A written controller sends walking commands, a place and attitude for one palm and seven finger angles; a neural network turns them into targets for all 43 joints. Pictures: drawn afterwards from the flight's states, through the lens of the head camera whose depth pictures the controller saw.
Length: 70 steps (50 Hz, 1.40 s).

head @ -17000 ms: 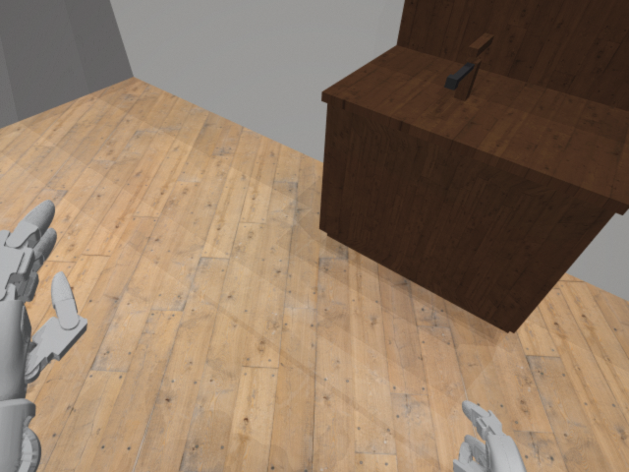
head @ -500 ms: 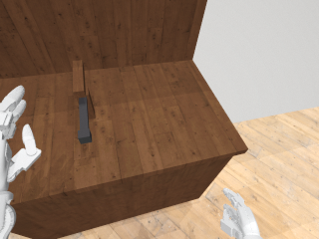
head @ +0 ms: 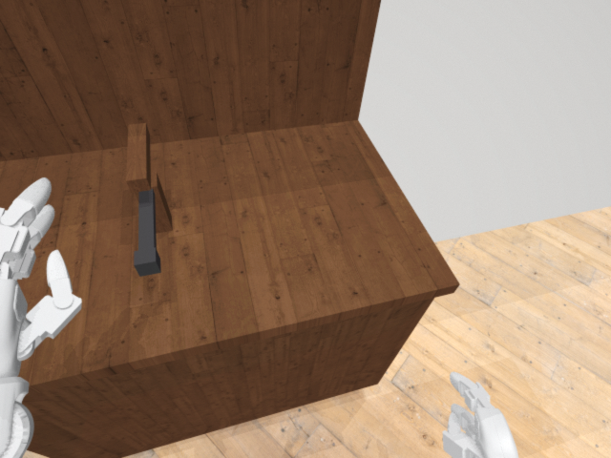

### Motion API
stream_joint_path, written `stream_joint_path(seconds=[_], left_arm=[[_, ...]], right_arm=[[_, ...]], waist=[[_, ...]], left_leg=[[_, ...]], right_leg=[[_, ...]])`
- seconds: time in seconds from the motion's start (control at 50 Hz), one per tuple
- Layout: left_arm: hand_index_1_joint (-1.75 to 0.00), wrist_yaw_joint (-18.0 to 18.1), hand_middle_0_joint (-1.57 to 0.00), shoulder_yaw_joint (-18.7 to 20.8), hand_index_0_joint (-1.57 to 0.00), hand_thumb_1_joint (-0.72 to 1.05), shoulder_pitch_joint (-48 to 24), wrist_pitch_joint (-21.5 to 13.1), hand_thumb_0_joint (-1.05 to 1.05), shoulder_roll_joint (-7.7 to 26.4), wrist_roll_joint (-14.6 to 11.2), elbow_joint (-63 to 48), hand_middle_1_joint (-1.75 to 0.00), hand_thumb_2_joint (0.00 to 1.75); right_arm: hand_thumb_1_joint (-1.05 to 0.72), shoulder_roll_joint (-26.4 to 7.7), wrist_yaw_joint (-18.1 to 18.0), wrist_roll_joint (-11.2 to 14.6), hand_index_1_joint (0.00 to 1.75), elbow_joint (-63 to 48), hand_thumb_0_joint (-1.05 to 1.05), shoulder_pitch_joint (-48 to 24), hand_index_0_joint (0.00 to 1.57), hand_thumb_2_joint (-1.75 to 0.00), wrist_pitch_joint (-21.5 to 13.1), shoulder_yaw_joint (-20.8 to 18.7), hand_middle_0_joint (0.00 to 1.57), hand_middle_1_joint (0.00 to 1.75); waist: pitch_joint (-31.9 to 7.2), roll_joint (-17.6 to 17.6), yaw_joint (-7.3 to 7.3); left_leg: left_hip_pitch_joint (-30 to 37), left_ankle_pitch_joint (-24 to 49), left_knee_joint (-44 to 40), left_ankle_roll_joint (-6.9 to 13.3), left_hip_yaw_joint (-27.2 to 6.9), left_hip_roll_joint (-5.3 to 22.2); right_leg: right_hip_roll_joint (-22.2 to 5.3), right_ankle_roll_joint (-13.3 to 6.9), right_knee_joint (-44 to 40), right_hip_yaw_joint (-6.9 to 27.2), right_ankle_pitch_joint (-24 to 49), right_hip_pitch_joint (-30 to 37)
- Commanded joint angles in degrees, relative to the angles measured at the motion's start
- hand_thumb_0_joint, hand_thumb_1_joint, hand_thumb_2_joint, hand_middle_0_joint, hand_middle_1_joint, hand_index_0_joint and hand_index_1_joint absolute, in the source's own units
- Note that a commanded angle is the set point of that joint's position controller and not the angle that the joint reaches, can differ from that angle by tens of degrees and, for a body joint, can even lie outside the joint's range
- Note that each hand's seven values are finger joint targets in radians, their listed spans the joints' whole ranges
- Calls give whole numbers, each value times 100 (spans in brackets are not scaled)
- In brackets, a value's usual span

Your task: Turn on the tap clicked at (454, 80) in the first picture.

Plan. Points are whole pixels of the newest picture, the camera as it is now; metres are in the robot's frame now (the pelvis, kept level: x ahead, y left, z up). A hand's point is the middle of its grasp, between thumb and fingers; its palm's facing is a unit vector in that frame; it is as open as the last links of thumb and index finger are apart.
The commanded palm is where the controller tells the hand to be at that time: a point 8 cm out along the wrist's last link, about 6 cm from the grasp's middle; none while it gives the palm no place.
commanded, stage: shuffle to correct the standing spot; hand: left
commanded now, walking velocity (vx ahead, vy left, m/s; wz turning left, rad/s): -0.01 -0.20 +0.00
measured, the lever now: (147, 262) +0.34 +0.25 +0.04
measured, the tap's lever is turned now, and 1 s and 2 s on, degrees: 0 0 0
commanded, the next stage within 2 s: come to a stop and stand still in 0.78 s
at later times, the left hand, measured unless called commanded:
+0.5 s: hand (126, 288) +0.24 +0.20 +0.16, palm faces +0.31 -0.86 -0.40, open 7.4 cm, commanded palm +0.17 +0.24 +0.17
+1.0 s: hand (150, 300) +0.23 +0.18 +0.16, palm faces +0.31 -0.85 -0.42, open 7.4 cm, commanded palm +0.17 +0.21 +0.17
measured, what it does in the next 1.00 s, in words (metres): shifts its weight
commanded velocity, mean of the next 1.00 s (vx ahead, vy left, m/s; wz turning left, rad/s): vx -0.03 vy -0.17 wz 0.00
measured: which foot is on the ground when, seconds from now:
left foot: down 0.00-1.00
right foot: down 0.00-1.00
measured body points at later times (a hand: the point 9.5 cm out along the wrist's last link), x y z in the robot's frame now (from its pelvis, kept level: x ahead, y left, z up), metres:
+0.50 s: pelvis +0.01 -0.04 +0.00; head +0.05 -0.02 +0.44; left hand +0.21 +0.25 +0.18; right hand +0.19 -0.26 -0.07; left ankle +0.03 +0.08 -0.74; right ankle +0.01 -0.14 -0.74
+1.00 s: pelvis +0.01 -0.06 -0.01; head +0.04 -0.06 +0.44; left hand +0.20 +0.22 +0.18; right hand +0.17 -0.31 -0.08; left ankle +0.03 +0.08 -0.74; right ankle +0.01 -0.14 -0.74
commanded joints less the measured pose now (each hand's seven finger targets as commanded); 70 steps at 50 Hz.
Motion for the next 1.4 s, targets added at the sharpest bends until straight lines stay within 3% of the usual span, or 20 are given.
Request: stream_joint_path(seconds=[0.0, 0.16, 0.36, 0.48, 0.64, 0.78, 0.84, 0.96, 1.0, 1.02, 1.04, 1.06, 1.08, 1.1, 1.12, 1.16, 1.18, 1.26, 1.28, 1.38], left_arm=[[-30, 93, -20, 648, -20, 90, -300, -350, 0, 923, -101, -1135, -30, 90], [-30, 19, -20, 634, -20, 90, -595, -262, 0, 964, -136, -1213, -30, 90], [-30, -61, -20, 827, -20, 90, -319, -189, 0, 1133, -221, -1621, -30, 90], [-30, -108, -20, 1002, -20, 90, -21, -123, 0, 1254, -306, -1622, -30, 90], [-30, -136, -20, 893, -20, 90, 8, -56, 0, 1166, -388, -1563, -30, 90], [-30, -73, -20, 1104, -20, 90, 117, -30, 0, 1406, -402, -1713, -30, 90], [-30, -93, -20, 1007, -20, 90, 122, -45, 0, 1281, -407, -1604, -30, 90], [-30, 38, -20, 939, -20, 90, 205, -20, 0, 1202, -368, -1441, -30, 90], [-30, 85, -20, 788, -20, 90, 147, -9, 0, 1092, -342, -1459, -30, 90], [-30, -82, -20, 4032, -20, 90, -5209, -610, 0, 5458, 428, -2335, -30, 90], [-30, -339, -20, 1778, -20, 90, -2334, -408, 0, 2189, -46, 508, -30, 90], [-30, -237, -20, 1687, -20, 90, -800, -419, 0, 1916, -193, 196, -30, 90], [-30, -262, -20, 815, -20, 90, -492, -311, 0, 829, -255, 419, -30, 90], [-30, -268, -20, 747, -20, 90, -724, -380, 0, 999, -237, -244, -30, 90], [-30, -251, -20, 600, -20, 90, -659, -430, 0, 913, -254, -549, -30, 90], [-30, -194, -20, 319, -20, 90, -340, -443, 0, 750, -232, -967, -30, 90], [-30, -146, -20, 285, -20, 90, -122, -433, 0, 695, -246, -1106, -30, 90], [-30, -12, -20, 961, -20, 90, -372, -475, 0, 1314, -147, -1363, -30, 90], [-30, 54, -20, 1325, -20, 90, -494, -498, 0, 1675, -149, -1526, -30, 90], [-30, 62, -20, 1130, -20, 90, -921, -603, 0, 1340, -124, -1509, -30, 90]], right_arm=[[-90, -689, -51, 15, 30, -872, 0, -519, 20, -90, -286, -272, 20, 30], [-90, -660, -15, 68, 30, -997, 0, -486, 20, -90, -238, -340, 20, 30], [-90, -648, 37, 26, 30, -1086, 0, -407, 20, -90, -204, -415, 20, 30], [-90, -639, -7, 41, 30, -1107, 0, -456, 20, -90, -161, -443, 20, 30], [-90, -690, -63, 26, 30, -1104, 0, -363, 20, -90, -104, -496, 20, 30], [-90, -668, -119, 43, 30, -1080, 0, -452, 20, -90, -93, -487, 20, 30], [-90, -683, -107, 12, 30, -1075, 0, -372, 20, -90, -80, -484, 20, 30], [-90, -630, -80, 83, 30, -1050, 0, -428, 20, -90, -91, -385, 20, 30], [-90, -627, -72, 80, 30, -982, 0, -467, 20, -90, -84, -321, 20, 30], [-90, -817, -128, -234, 30, -452, 0, 493, 20, -90, -538, -556, 20, 30], [-90, -369, -150, -117, 30, -556, 0, -183, 20, -90, -512, -356, 20, 30], [-90, -642, -93, 10, 30, -863, 0, -52, 20, -90, -497, -478, 20, 30], [-90, -668, 34, 95, 30, -847, 0, -106, 20, -90, -493, -484, 20, 30], [-90, -777, 65, 66, 30, -849, 0, -76, 20, -90, -490, -504, 20, 30], [-90, -765, 117, 72, 30, -843, 0, -129, 20, -90, -521, -462, 20, 30], [-90, -678, 205, 87, 30, -923, 0, -291, 20, -90, -569, -389, 20, 30], [-90, -612, 232, 123, 30, -923, 0, -448, 20, -90, -591, -338, 20, 30], [-90, -665, 115, 25, 30, -990, 0, -450, 20, -90, -581, -310, 20, 30], [-90, -675, 64, 25, 30, -953, 0, -543, 20, -90, -548, -280, 20, 30], [-90, -570, -21, 18, 30, -932, 0, -531, 20, -90, -592, -202, 20, 30]], waist=[[-801, 266, -1], [-821, 491, -13], [-1023, 598, -6], [-1081, 609, -24], [-1066, 119, -88], [-995, 281, -81], [-963, 181, -81], [-857, 147, -63], [-798, 78, -84], [49, -841, 159], [-856, -546, 77], [-712, -251, 299], [-931, 457, 152], [-1174, 680, 146], [-1257, 691, 157], [-1171, 287, 188], [-1148, 297, 190], [-753, -377, 103], [-672, -121, 96], [-731, 1104, 63]], left_leg=[[440, -209, -667, -182, -626, 443], [559, -107, -875, -191, -771, 842], [652, 823, -277, -177, -612, 923], [706, 974, -20, -176, -517, 899], [577, 401, 377, -196, -383, 657], [594, 564, 413, -167, -443, 691], [392, 426, 399, -165, -465, 711], [362, -276, 467, -159, -410, 413], [433, -224, 350, -130, -479, 406], [-16, -96, 405, -349, 373, 162], [-8, 448, 263, -182, -162, -154], [116, 559, 415, -251, -119, 171], [414, 703, 291, -242, -11, 213], [483, 730, 141, -156, -96, 288], [560, 821, 57, -113, -207, 377], [538, 570, -41, -53, -335, 442], [651, 477, -157, -41, -365, 505], [227, -512, -391, -120, -568, 396], [279, -558, -504, -131, -598, 405], [56, -578, -981, -64, -889, 710]], right_leg=[[-283, -241, -364, 276, 257, -89], [-149, -142, -27, 88, 256, -160], [-195, -190, 90, 158, 763, -206], [-217, -223, 62, 229, 990, -336], [-389, -320, -50, 525, 1000, -582], [-434, -314, 3, 561, 1034, -691], [-402, -247, 18, 502, 867, -599], [-612, -187, -412, 944, 73, -666], [-611, -231, -488, 894, -78, -682], [-274, 390, -1083, 765, 1341, -1138], [-625, -274, -188, 934, 1443, -295], [-663, -138, -220, 1216, 1829, -217], [-683, -240, 157, 1006, 2255, 78], [-620, -99, 316, 804, 1922, 126], [-524, 7, 356, 702, 1522, 75], [-407, 49, 259, 598, 760, -40], [-350, -34, 268, 455, 549, -119], [-272, -193, -109, 487, -517, -375], [-244, -211, -113, 458, -568, -467], [-126, -199, 478, 48, -85, 10]])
